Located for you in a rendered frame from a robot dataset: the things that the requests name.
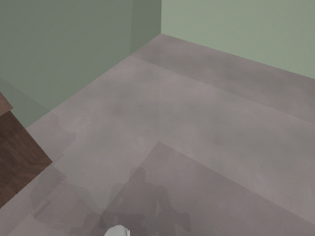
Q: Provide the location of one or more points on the robot left thigh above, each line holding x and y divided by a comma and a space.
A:
117, 231

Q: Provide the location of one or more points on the drawer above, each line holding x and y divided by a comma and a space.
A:
5, 106

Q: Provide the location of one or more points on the cabinet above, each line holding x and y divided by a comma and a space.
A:
21, 158

